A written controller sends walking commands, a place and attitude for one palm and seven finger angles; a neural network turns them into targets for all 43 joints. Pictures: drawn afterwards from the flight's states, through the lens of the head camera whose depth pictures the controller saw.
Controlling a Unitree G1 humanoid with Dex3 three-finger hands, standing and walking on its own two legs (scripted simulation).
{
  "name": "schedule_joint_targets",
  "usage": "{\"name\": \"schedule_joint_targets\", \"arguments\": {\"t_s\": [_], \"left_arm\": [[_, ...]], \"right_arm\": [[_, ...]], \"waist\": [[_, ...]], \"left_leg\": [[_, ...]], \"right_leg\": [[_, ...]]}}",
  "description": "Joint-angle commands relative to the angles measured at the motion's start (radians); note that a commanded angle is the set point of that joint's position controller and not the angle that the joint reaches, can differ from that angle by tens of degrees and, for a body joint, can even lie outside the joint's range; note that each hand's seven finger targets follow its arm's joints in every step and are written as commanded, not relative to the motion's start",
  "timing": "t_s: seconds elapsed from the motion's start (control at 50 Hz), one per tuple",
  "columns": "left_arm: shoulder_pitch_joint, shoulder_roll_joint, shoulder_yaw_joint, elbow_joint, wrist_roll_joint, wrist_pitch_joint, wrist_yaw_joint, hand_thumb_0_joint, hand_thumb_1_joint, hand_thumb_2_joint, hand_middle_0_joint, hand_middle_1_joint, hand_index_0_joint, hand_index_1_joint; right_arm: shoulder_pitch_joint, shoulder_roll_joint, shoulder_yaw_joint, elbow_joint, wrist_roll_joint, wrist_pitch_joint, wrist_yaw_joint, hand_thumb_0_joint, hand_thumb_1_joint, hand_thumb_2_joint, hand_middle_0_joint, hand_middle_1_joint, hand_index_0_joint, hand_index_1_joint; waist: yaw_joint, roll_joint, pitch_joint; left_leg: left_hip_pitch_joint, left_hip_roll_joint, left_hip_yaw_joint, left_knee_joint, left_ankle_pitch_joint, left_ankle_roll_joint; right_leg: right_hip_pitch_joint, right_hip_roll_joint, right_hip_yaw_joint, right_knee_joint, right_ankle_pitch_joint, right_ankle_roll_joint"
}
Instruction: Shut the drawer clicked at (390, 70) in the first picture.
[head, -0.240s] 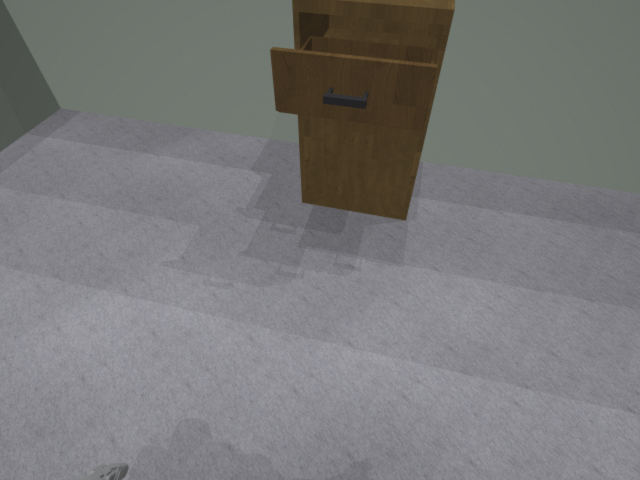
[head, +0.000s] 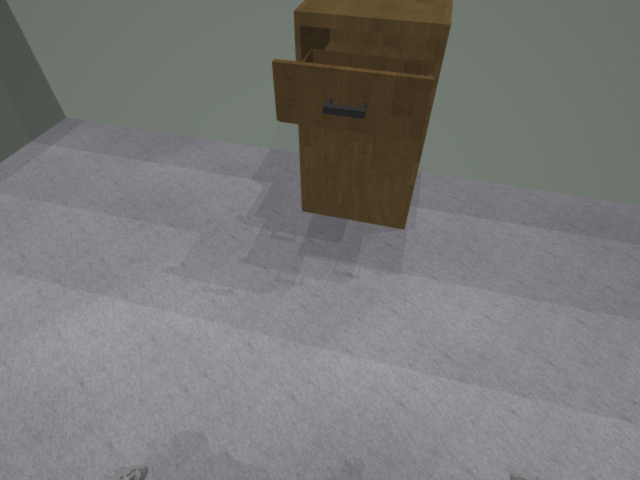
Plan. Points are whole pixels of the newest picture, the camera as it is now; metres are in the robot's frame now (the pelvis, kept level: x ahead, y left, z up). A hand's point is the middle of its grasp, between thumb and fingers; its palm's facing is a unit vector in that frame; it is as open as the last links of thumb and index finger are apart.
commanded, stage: stand and wait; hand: left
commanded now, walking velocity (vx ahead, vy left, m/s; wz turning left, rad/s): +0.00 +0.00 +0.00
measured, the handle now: (345, 107) +1.06 +0.00 -0.04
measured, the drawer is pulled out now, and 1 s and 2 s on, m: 0.29 0.29 0.29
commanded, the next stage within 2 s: look at it before walking up in 0.58 s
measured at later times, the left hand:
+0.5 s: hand out of the picture +0.05 +0.24 -0.15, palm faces -0.02 -0.94 -0.33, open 7.4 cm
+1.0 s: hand out of the picture +0.07 +0.24 -0.15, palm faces -0.02 -0.95 -0.32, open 7.4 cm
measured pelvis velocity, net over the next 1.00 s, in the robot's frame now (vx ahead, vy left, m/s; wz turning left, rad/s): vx -0.01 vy -0.01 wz -0.01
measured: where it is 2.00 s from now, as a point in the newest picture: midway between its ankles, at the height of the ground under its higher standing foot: outside the picture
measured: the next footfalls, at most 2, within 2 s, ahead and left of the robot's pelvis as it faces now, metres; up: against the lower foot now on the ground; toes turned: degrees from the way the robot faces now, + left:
right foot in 1.98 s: +0.31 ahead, -0.15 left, +0.00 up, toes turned -18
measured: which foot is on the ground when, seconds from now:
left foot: down 0.00-1.00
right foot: down 0.00-1.00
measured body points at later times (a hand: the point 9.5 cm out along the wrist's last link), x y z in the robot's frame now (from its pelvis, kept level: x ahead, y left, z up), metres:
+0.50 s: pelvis -0.01 -0.01 +0.00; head +0.00 -0.01 +0.45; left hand +0.05 +0.29 -0.13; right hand +0.05 -0.30 -0.14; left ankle -0.01 +0.13 -0.74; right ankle -0.01 -0.12 -0.74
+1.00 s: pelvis -0.01 -0.01 +0.00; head +0.00 -0.01 +0.45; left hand +0.07 +0.29 -0.13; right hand +0.07 -0.30 -0.13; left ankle -0.01 +0.13 -0.74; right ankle -0.01 -0.12 -0.74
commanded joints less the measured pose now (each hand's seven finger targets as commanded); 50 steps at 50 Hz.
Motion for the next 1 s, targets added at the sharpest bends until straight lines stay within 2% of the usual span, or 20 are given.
{"name": "schedule_joint_targets", "arguments": {"t_s": [0.0, 0.1, 0.16, 0.26, 0.52, 0.64, 0.76, 0.98], "left_arm": [[-0.037, 0.226, 0.052, -0.053, 0.004, -0.029, 0.020, 0.000, 0.900, 0.900, -0.200, -0.300, -0.200, -0.300], [-0.028, 0.223, 0.052, -0.035, 0.002, -0.029, 0.019, 0.000, 0.900, 0.900, -0.200, -0.300, -0.200, -0.300], [-0.023, 0.223, 0.052, -0.021, 0.002, -0.030, 0.018, 0.000, 0.900, 0.900, -0.200, -0.300, -0.200, -0.300], [-0.015, 0.222, 0.052, 0.000, 0.000, -0.032, 0.018, 0.000, 0.900, 0.900, -0.200, -0.300, -0.200, -0.300], [-0.009, 0.217, 0.049, 0.024, 0.000, -0.030, 0.020, 0.000, 0.900, 0.900, -0.200, -0.300, -0.200, -0.300], [-0.011, 0.219, 0.049, 0.022, 0.002, -0.033, 0.020, 0.000, 0.900, 0.900, -0.200, -0.300, -0.200, -0.300], [-0.018, 0.216, 0.050, 0.018, 0.003, -0.031, 0.019, 0.000, 0.900, 0.900, -0.200, -0.300, -0.200, -0.300], [-0.008, 0.212, 0.049, 0.020, 0.003, -0.032, 0.018, 0.000, 0.900, 0.900, -0.200, -0.300, -0.200, -0.300]], "right_arm": [[-0.038, -0.204, -0.053, -0.055, 0.004, -0.021, -0.013, 0.000, -0.900, -0.900, 0.200, 0.300, 0.200, 0.300], [-0.030, -0.201, -0.050, -0.033, 0.005, -0.022, -0.013, 0.000, -0.900, -0.900, 0.200, 0.300, 0.200, 0.300], [-0.021, -0.199, -0.048, -0.020, 0.006, -0.019, -0.012, 0.000, -0.900, -0.900, 0.200, 0.300, 0.200, 0.300], [-0.003, -0.202, -0.046, 0.004, 0.008, -0.021, -0.013, 0.000, -0.900, -0.900, 0.200, 0.300, 0.200, 0.300], [0.008, -0.202, -0.043, 0.036, 0.009, -0.021, -0.013, 0.000, -0.900, -0.900, 0.200, 0.300, 0.200, 0.300], [0.007, -0.198, -0.043, 0.035, 0.010, -0.022, -0.013, 0.000, -0.900, -0.900, 0.200, 0.300, 0.200, 0.300], [0.005, -0.198, -0.044, 0.034, 0.009, -0.022, -0.013, 0.000, -0.900, -0.900, 0.200, 0.300, 0.200, 0.300], [0.000, -0.200, -0.042, 0.034, 0.010, -0.024, -0.014, 0.000, -0.900, -0.900, 0.200, 0.300, 0.200, 0.300]], "waist": [[-0.009, -0.019, -0.044], [-0.006, -0.003, -0.040], [-0.007, -0.021, -0.024], [-0.007, -0.014, -0.046], [-0.004, -0.010, -0.023], [-0.005, -0.018, -0.031], [-0.005, -0.013, -0.015], [-0.004, -0.003, -0.031]], "left_leg": [[0.008, 0.103, -0.079, -0.070, 0.164, 0.040], [0.004, 0.103, -0.083, -0.079, 0.139, 0.037], [0.000, 0.104, -0.081, -0.081, 0.121, 0.034], [0.007, 0.111, -0.083, -0.086, 0.135, 0.031], [0.003, 0.116, -0.088, -0.110, 0.126, 0.029], [0.021, 0.119, -0.084, -0.108, 0.152, 0.028], [0.010, 0.119, -0.088, -0.116, 0.137, 0.028], [0.027, 0.124, -0.086, -0.123, 0.162, 0.028]], "right_leg": [[0.001, -0.108, 0.105, -0.091, 0.172, -0.039], [0.001, -0.109, 0.113, -0.111, 0.133, -0.039], [-0.010, -0.112, 0.117, -0.126, 0.107, -0.040], [0.013, -0.111, 0.120, -0.128, 0.127, -0.041], [0.011, -0.110, 0.119, -0.139, 0.115, -0.038], [0.011, -0.110, 0.120, -0.141, 0.154, -0.038], [0.005, -0.106, 0.120, -0.148, 0.127, -0.035], [0.020, -0.106, 0.114, -0.145, 0.167, -0.032]]}}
